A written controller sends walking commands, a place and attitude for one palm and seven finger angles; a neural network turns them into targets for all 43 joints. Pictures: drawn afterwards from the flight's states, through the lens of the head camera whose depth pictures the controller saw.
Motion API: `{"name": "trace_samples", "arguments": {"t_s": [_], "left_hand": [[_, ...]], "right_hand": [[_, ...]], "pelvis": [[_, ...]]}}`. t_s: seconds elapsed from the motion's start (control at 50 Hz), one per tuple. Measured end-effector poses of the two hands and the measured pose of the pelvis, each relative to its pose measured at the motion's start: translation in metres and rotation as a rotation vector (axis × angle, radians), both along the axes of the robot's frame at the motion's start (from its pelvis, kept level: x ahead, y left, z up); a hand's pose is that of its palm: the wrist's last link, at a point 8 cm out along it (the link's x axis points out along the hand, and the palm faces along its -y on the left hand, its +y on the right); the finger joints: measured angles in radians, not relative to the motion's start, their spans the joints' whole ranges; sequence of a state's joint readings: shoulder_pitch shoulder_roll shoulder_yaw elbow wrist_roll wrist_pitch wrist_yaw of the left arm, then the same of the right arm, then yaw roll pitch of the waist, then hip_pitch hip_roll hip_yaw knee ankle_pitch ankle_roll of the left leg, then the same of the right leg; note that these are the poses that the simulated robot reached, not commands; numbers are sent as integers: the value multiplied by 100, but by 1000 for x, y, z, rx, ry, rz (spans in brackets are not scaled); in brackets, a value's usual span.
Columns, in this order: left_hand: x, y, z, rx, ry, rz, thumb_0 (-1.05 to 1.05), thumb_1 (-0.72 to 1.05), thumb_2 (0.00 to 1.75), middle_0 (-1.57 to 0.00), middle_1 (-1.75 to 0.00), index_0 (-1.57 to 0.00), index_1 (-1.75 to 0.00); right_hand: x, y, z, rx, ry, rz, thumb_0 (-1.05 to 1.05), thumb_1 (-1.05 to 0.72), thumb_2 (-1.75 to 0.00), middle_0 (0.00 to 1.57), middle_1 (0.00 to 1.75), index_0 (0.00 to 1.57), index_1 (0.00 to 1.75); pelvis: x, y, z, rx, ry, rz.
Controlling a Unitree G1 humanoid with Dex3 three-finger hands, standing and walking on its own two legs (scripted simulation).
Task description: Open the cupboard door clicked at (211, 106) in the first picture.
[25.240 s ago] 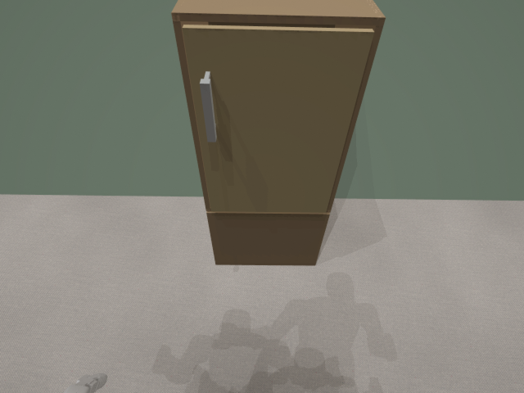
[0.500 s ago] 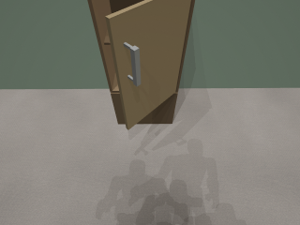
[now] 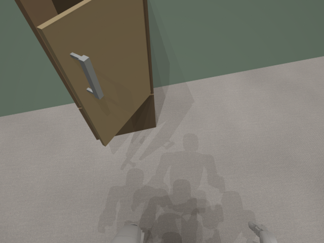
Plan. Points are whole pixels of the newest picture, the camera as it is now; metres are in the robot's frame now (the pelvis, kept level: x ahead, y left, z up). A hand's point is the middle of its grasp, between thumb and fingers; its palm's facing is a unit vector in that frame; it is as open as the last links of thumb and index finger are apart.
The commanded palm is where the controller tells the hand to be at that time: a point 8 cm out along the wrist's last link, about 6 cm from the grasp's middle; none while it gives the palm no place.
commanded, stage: walk to a spot facing it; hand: left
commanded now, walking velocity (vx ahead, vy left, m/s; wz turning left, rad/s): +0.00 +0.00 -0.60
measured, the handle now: (87, 77) +0.54 +0.29 +0.05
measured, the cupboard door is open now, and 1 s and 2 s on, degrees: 45 45 45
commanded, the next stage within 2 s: none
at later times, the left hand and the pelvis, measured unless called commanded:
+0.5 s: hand (97, 225) +0.16 +0.21 -0.17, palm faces -0.32 -0.92 -0.24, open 7.4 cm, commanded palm none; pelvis +0.00 +0.04 -0.01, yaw -19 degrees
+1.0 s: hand (114, 219) +0.19 +0.17 -0.19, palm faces -0.53 -0.83 -0.18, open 7.4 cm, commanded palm none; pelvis +0.03 +0.04 -0.01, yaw -35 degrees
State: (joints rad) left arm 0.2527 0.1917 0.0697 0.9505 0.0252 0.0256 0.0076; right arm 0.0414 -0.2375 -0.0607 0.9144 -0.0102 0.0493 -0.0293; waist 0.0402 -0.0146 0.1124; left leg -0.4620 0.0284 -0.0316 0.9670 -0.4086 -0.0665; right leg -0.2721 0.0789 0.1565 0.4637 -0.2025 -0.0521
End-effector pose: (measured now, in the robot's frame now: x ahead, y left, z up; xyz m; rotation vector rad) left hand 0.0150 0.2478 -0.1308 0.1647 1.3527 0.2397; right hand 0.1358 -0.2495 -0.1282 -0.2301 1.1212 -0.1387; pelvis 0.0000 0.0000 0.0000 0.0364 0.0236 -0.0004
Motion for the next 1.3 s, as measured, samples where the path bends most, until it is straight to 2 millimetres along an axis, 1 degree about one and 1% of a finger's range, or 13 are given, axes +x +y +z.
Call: {"name": "trace_samples", "arguments": {"t_s": [0.08,0.16,0.24,0.32,0.42,0.54,0.6,0.7,0.88,0.98,1.06,1.18,1.3], "left_hand": [[14,18,-7,-7,-14,-38,0,90,90,-20,-30,-20,-30],[35,42,-22,-20,-28,-81,0,90,90,-20,-30,-20,-30],[65,57,-22,-26,-58,-150,0,91,90,-20,-30,-20,-30],[96,59,-14,-34,-96,-222,0,91,90,-19,-30,-20,-30],[130,41,-8,-39,-108,-340,0,91,90,-19,-30,-20,-30],[169,-7,-4,-26,-154,-495,0,91,90,-19,-30,-20,-30],[178,-30,-3,-9,-190,-554,0,91,90,-19,-30,-20,-30],[173,-49,5,-8,-170,-591,0,91,90,-20,-30,-20,-30],[171,-49,-5,-58,-110,-638,0,90,90,-20,-30,-20,-30],[187,-35,-24,-90,-70,-650,0,90,90,-20,-30,-20,-30],[215,-42,-19,-108,-48,-711,1,91,90,-20,-30,-20,-30],[265,-84,-11,-131,-74,-814,1,91,90,-19,-30,-20,-30],[310,-168,-13,-157,-79,-963,1,91,90,-19,-30,-19,-30]], "right_hand": [[3,15,7,-6,-40,-25,0,-91,-90,20,29,20,30],[-8,30,7,-34,-79,-61,0,-90,-90,20,29,20,30],[-46,40,12,-58,-14,-90,0,-90,-90,20,29,20,30],[-91,44,15,-60,64,-160,0,-90,-90,20,30,20,30],[-146,42,8,-39,128,-287,0,-90,-90,20,30,20,30],[-211,29,-17,13,199,-430,0,-90,-90,20,30,20,30],[-234,20,-31,33,239,-493,0,-90,-90,20,30,20,30],[-239,13,-21,42,221,-555,1,-91,-90,20,29,20,30],[-204,17,-4,20,77,-603,0,-91,-90,20,29,20,30],[-188,30,0,-35,12,-623,0,-90,-90,20,29,20,30],[-203,53,12,-33,58,-679,0,-90,-90,20,29,20,30],[-238,89,16,25,195,-806,0,-90,-90,20,30,20,30],[-267,123,6,133,324,-954,0,-90,-90,20,29,20,30]], "pelvis": [[1,14,-2,-11,5,-43],[3,35,-13,-50,16,-81],[1,44,-8,-54,-4,-134],[1,48,-1,-73,-7,-190],[0,47,-1,-73,-8,-274],[-5,28,-14,-45,-8,-360],[-10,21,-20,-38,-12,-396],[-12,17,-9,-20,-17,-454],[1,25,-5,-24,-9,-551],[24,37,-15,-55,14,-601],[40,34,-4,-68,13,-660],[63,17,4,-69,24,-747],[84,-15,-2,-52,19,-835]]}}
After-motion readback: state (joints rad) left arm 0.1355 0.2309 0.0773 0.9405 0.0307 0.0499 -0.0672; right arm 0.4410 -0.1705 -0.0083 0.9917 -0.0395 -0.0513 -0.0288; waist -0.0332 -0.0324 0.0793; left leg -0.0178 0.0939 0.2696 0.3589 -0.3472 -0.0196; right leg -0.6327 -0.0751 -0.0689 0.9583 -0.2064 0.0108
